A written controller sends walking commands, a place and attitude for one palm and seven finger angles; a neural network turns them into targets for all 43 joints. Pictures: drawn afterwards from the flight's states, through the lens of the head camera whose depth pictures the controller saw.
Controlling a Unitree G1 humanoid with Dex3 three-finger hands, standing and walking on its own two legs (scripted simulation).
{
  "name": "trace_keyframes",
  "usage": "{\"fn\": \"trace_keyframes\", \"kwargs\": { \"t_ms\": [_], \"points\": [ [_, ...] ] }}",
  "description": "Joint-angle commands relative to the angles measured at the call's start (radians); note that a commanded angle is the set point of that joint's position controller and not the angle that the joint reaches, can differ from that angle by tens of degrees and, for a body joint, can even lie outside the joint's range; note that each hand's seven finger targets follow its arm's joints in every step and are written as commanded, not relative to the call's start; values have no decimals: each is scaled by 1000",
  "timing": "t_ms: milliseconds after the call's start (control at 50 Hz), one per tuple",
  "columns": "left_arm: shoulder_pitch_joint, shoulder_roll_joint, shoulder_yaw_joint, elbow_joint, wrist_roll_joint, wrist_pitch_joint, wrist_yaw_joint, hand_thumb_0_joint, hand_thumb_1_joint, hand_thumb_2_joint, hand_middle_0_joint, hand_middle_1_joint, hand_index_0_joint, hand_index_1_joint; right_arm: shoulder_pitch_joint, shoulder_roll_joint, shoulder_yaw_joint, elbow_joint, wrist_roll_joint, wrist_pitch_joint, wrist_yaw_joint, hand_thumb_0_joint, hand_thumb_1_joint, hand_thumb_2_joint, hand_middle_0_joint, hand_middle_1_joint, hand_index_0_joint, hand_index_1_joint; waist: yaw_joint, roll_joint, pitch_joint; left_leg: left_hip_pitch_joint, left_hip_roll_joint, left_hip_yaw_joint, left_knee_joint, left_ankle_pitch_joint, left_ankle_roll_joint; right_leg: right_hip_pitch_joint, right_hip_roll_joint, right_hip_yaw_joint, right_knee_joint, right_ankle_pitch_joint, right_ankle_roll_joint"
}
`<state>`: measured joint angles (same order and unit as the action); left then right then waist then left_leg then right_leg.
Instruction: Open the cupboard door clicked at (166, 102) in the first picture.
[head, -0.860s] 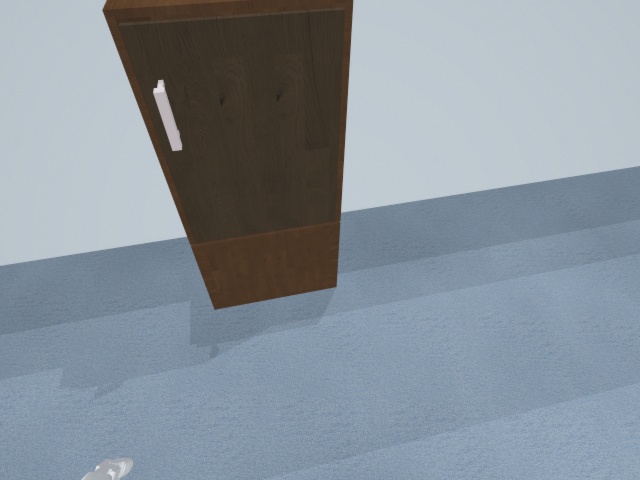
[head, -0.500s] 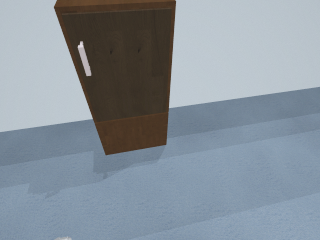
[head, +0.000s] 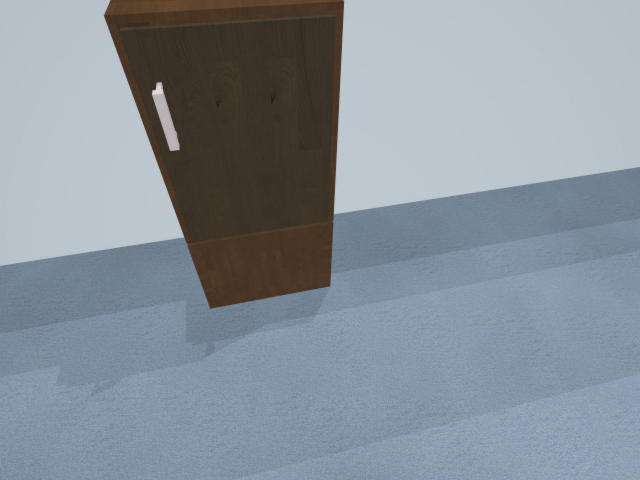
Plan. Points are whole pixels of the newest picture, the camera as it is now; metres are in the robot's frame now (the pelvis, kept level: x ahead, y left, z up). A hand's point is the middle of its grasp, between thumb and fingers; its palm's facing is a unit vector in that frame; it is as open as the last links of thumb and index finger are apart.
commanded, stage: stand and wait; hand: left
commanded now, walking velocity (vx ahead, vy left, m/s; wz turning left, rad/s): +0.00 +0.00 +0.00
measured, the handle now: (167, 117) +0.80 +0.38 +0.04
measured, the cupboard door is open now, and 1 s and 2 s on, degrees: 0 0 0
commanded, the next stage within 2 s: look at it before walking up in 0.10 s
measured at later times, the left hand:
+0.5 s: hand out of the picture +0.08 +0.25 -0.15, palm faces -0.03 -0.94 -0.34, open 7.4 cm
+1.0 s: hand out of the picture +0.08 +0.24 -0.16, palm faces +0.01 -0.94 -0.34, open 7.4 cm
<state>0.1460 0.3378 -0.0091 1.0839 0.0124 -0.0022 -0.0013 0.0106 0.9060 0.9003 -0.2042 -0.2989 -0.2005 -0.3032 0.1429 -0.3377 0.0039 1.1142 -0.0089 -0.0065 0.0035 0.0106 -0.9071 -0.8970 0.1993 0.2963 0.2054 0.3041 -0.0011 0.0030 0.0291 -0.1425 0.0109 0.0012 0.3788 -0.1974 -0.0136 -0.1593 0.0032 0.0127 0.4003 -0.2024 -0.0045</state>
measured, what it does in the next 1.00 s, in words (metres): stands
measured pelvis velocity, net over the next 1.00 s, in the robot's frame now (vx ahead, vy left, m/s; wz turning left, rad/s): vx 0.01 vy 0.00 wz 0.04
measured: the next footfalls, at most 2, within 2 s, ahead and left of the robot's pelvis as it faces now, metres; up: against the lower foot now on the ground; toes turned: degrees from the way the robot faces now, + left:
right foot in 1.48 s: +0.00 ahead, -0.12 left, +0.00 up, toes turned +9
left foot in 1.94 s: +0.01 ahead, +0.16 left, +0.00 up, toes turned +23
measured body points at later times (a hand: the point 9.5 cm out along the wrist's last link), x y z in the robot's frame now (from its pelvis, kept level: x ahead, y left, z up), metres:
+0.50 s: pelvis +0.01 +0.00 +0.00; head +0.01 +0.00 +0.45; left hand +0.08 +0.30 -0.13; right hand +0.08 -0.30 -0.13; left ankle +0.01 +0.13 -0.74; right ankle +0.01 -0.12 -0.74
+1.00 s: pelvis +0.01 +0.00 +0.00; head +0.02 +0.00 +0.45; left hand +0.08 +0.29 -0.13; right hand +0.09 -0.28 -0.14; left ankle +0.01 +0.13 -0.74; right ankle +0.01 -0.12 -0.74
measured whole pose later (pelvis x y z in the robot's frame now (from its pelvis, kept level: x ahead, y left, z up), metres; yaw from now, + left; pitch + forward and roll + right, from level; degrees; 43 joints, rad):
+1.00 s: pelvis +0.01 +0.00 +0.00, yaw +2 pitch -1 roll +0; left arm 0.13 0.32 0.00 1.05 0.01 0.01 0.02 0.01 0.91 0.90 -0.20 -0.30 -0.20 -0.30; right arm 0.13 -0.32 0.00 1.09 -0.01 0.01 0.00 0.01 -0.91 -0.90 0.20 0.30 0.20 0.30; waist 0.00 0.00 0.04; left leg -0.17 0.00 -0.03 0.41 -0.21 -0.01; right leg -0.18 -0.01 -0.02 0.43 -0.23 0.00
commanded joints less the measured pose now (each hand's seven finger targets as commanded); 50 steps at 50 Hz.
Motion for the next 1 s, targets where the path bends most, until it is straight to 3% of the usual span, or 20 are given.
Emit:
{"fn": "trace_keyframes", "kwargs": {
  "t_ms": [0, 180, 280, 460, 640, 800, 920, 980],
  "points": [
    [-52, 202, 43, -64, -1, -23, 12, 0, 900, 900, -200, -300, -200, -300, -51, -198, -41, -64, -3, -28, -17, 0, -900, -900, 200, 300, 200, 300, 1, -10, -32, -6, 100, -99, -75, 29, 41, -28, -113, 117, -94, 1, -27],
    [-53, 203, 43, -64, 0, -25, 11, 0, 900, 900, -200, -300, -200, -300, -48, -197, -42, -62, -2, -28, -16, 0, -900, -900, 200, 300, 200, 300, 0, -20, -34, -4, 100, -99, -72, 39, 41, -30, -114, 122, -98, 9, -27],
    [-52, 203, 43, -62, -1, -27, 12, 0, 900, 900, -200, -300, -200, -300, -49, -200, -41, -59, 0, -32, -17, 0, -900, -900, 200, 300, 200, 300, -1, -5, -74, 19, 108, -97, -68, 97, 41, 2, -116, 109, -77, 95, -25],
    [-51, 206, 42, -58, -1, -27, 13, 0, 900, 900, -200, -300, -200, -300, -65, -201, -41, -59, 0, -29, -18, 0, -900, -900, 200, 300, 200, 300, 0, 4, -51, 22, 107, -91, -70, 107, 38, 0, -118, 110, -85, 121, -25],
    [-52, 208, 44, -59, -1, -29, 14, 0, 900, 900, -200, -300, -200, -300, -71, -205, -39, -63, 1, -31, -19, 0, -900, -900, 200, 300, 200, 300, 1, -4, -73, 45, 111, -91, -67, 169, 39, 25, -120, 103, -78, 187, -24],
    [-56, 210, 46, -62, -1, -26, 14, 0, 900, 900, -200, -300, -200, -300, -81, -208, -39, -67, 0, -28, -18, 0, -900, -900, 200, 300, 200, 300, 3, 3, -49, 30, 108, -97, -75, 157, 39, 23, -121, 91, -79, 161, -19],
    [7, 111, 34, -68, -2, 6, 27, 0, 900, 900, -200, -300, -200, -300, -22, -93, -20, -77, -2, 2, -13, 0, -900, -900, 200, 300, 200, 300, 9, 3, -60, -38, 97, -105, -1, 201, 28, 20, -136, 51, -5, 160, 6],
    [25, 111, 40, -83, -1, 13, 31, 0, 900, 900, -200, -300, -200, -300, -10, -81, -24, -92, -3, 14, -11, 0, -900, -900, 200, 300, 200, 300, 12, -30, -58, -88, 78, -103, 52, 182, 23, 15, -160, 63, 9, 155, -2]
  ]
}}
